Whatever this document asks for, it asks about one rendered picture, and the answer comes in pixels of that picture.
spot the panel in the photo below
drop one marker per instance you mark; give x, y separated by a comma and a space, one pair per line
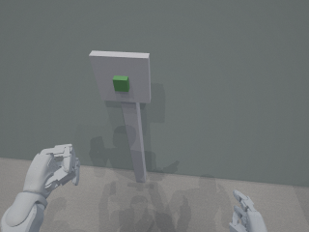
135, 65

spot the right robot hand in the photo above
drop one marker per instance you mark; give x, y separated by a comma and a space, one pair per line
251, 219

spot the button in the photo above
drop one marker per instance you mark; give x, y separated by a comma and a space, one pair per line
121, 83

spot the robot left forearm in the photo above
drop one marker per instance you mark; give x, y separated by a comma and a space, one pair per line
26, 214

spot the left robot hand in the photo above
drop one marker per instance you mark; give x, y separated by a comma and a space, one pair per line
45, 174

